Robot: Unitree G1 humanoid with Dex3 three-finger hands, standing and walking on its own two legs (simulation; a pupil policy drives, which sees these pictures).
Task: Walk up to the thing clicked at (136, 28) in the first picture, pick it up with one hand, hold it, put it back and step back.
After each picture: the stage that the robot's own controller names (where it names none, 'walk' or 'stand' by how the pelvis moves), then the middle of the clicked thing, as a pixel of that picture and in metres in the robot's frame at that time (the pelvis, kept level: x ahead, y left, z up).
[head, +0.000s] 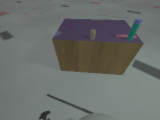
stand; (133, 30) +1.04 -0.50 +0.05
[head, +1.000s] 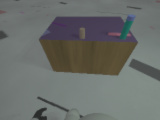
rise first; (126, 28) +0.96 -0.33 +0.08
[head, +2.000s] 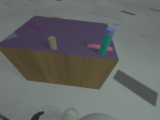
rise first; (105, 42) +0.67 -0.09 +0.09
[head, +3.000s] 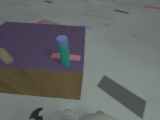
walk; (64, 52) +0.47 +0.21 +0.10
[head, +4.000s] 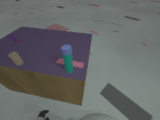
stand; (68, 60) +0.46 +0.20 +0.05
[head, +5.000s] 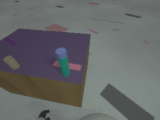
stand; (63, 63) +0.42 +0.22 +0.05
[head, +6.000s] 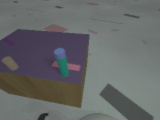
stand; (62, 64) +0.42 +0.23 +0.05
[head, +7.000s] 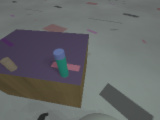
stand; (62, 64) +0.41 +0.23 +0.05
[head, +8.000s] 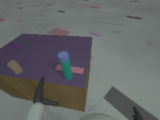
rise first; (66, 67) +0.39 +0.21 +0.05
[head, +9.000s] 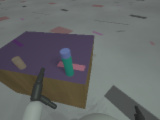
go down; (67, 63) +0.42 +0.21 +0.05
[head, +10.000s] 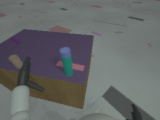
go down; (67, 63) +0.42 +0.20 +0.06
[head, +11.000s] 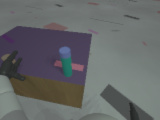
go down; (66, 63) +0.41 +0.19 +0.07
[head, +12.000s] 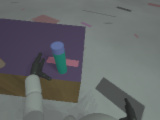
close in; (60, 60) +0.41 +0.20 +0.08
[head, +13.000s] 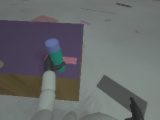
close; (57, 57) +0.42 +0.22 +0.10
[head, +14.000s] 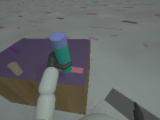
lift; (63, 56) +0.33 +0.16 +0.25
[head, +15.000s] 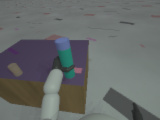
lift; (66, 60) +0.34 +0.16 +0.21
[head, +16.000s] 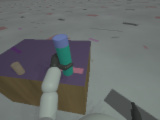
hold; (64, 57) +0.34 +0.17 +0.23
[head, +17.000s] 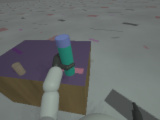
crouch; (66, 57) +0.34 +0.16 +0.23
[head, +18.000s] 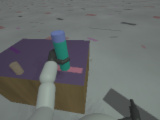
crouch; (61, 53) +0.38 +0.19 +0.24
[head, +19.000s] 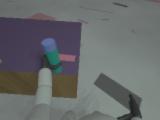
lower; (53, 58) +0.42 +0.22 +0.09
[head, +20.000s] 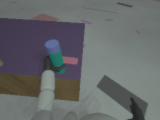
lower; (57, 59) +0.40 +0.21 +0.11
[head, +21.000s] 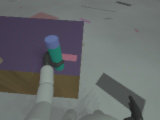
lower; (56, 55) +0.43 +0.22 +0.11
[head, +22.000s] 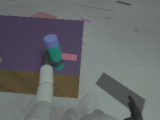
lower; (55, 54) +0.43 +0.22 +0.11
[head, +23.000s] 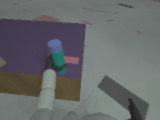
loosen; (58, 59) +0.40 +0.21 +0.11
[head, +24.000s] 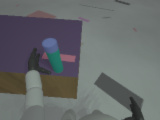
withdraw; (54, 58) +0.40 +0.21 +0.11
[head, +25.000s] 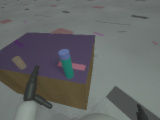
sink last; (67, 65) +0.40 +0.21 +0.08
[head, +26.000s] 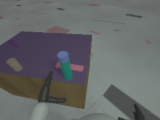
stand; (65, 67) +0.39 +0.21 +0.06
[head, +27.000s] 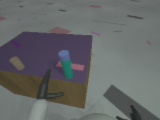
stand; (66, 65) +0.40 +0.21 +0.06
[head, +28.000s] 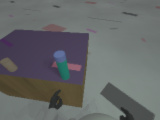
stand; (62, 67) +0.38 +0.21 +0.06
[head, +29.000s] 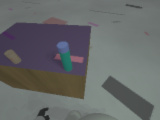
walk; (65, 58) +0.44 +0.20 +0.07
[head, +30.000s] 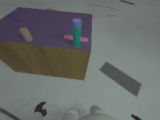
walk; (76, 34) +0.68 +0.16 +0.07
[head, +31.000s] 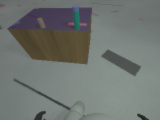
walk; (76, 18) +1.04 +0.25 +0.08
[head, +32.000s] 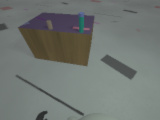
stand; (81, 23) +1.15 +0.18 +0.06
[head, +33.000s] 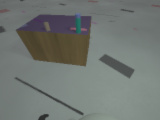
stand; (78, 24) +1.15 +0.20 +0.05
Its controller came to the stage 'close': yes
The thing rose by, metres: 0.20
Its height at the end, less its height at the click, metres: +0.00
